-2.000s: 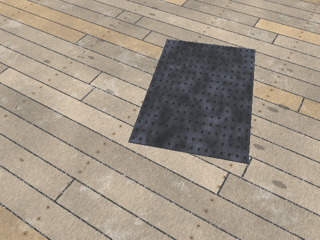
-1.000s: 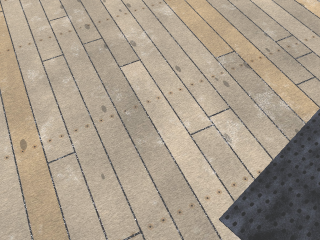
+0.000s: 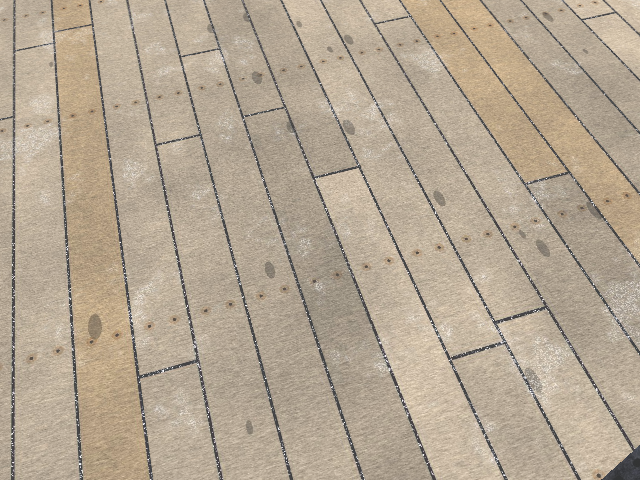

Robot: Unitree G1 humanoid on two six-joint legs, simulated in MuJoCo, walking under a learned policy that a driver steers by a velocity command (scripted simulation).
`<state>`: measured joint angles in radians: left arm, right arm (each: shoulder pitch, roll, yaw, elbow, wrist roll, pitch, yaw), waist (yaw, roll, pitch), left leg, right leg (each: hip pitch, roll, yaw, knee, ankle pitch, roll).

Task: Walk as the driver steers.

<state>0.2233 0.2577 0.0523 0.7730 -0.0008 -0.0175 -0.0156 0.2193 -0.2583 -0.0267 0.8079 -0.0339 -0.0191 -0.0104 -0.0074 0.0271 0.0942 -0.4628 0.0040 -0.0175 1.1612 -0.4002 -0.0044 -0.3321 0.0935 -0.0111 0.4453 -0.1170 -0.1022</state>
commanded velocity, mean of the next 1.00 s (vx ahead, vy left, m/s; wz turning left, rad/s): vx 0.02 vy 0.00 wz -0.56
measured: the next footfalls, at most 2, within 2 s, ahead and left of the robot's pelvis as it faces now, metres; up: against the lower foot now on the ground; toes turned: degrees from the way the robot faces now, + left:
left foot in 0.36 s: +0.14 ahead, +0.12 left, +0.00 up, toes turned -18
right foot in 0.84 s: +0.02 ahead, -0.06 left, +0.00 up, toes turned -31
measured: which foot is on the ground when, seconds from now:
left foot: up 0.00-0.34, down 0.36-0.82, up 0.84-1.00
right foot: down 0.00-0.36, up 0.38-0.82, down 0.84-1.00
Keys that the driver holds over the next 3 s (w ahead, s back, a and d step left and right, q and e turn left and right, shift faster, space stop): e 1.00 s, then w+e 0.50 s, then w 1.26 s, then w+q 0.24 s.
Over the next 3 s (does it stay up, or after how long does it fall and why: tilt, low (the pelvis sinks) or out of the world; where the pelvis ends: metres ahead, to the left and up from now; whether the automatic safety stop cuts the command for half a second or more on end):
stays up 0.51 -0.76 0.00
